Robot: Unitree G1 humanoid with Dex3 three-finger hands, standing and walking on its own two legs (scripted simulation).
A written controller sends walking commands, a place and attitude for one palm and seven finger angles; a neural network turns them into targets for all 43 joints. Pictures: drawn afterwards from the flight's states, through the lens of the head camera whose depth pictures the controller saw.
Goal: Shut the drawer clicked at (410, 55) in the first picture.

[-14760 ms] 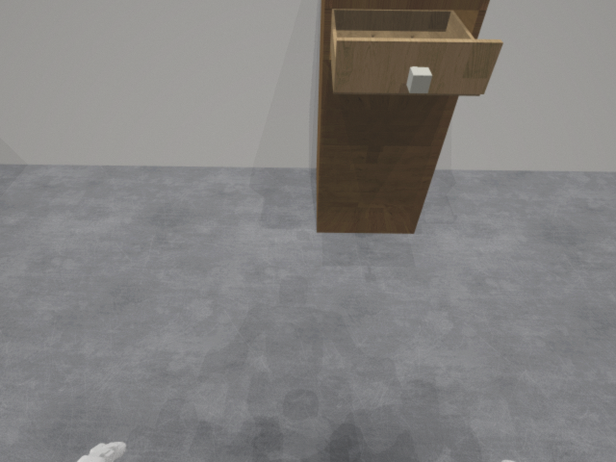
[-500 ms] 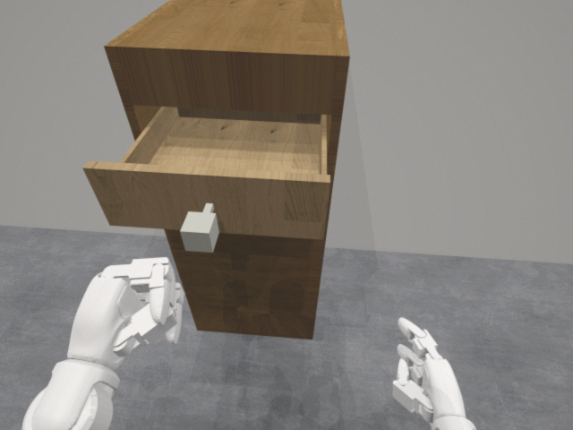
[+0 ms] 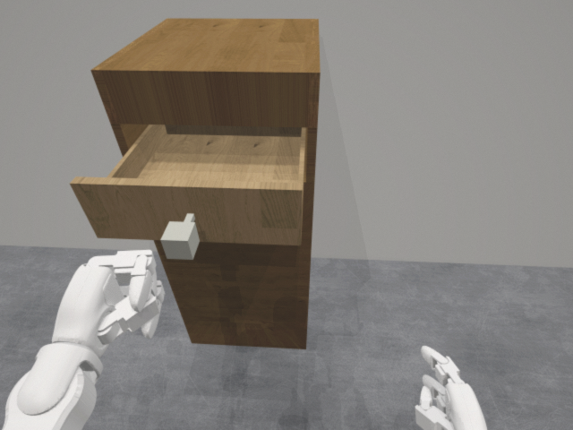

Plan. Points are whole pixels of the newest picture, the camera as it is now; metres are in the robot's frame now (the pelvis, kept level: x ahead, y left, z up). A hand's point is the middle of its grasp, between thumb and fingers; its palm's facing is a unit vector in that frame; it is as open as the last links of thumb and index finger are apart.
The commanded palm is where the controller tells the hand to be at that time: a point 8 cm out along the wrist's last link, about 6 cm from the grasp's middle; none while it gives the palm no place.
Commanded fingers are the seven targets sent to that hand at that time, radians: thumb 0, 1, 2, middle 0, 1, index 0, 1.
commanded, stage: raise the hand and make a fist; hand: left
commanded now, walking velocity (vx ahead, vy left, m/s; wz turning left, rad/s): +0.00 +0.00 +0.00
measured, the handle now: (184, 231) +0.40 +0.22 +0.08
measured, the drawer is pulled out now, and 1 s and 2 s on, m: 0.21 0.21 0.19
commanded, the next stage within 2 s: bring the fist close to the handle in 0.08 s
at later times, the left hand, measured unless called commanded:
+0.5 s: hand (172, 289) +0.24 +0.17 +0.14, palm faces +0.04 -1.00 -0.06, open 3.3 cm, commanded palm +0.21 +0.22 +0.15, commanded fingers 0.00 0.90 0.90 -1.40 -1.60 -1.40 -1.60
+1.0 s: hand (190, 291) +0.27 +0.17 +0.09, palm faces +0.03 -1.00 -0.04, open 3.3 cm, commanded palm +0.25 +0.22 +0.10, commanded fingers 0.00 0.90 0.90 -1.40 -1.60 -1.40 -1.60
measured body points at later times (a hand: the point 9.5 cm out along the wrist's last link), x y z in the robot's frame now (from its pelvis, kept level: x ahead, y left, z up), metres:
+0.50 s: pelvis +0.03 -0.01 +0.00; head +0.00 -0.04 +0.45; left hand +0.23 +0.22 +0.14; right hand +0.22 -0.23 -0.06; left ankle +0.06 +0.13 -0.73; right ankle -0.01 -0.11 -0.73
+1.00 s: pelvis +0.03 +0.00 -0.01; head +0.03 -0.02 +0.44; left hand +0.26 +0.22 +0.10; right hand +0.20 -0.23 -0.09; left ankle +0.06 +0.13 -0.73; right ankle -0.01 -0.11 -0.73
